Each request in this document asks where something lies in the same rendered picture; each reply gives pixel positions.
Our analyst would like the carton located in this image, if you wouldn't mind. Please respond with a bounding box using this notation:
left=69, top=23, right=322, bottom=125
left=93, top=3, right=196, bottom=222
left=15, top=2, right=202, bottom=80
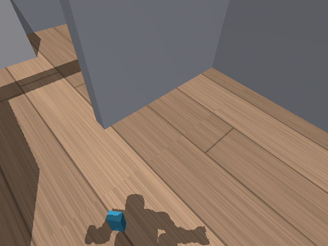
left=106, top=211, right=127, bottom=232

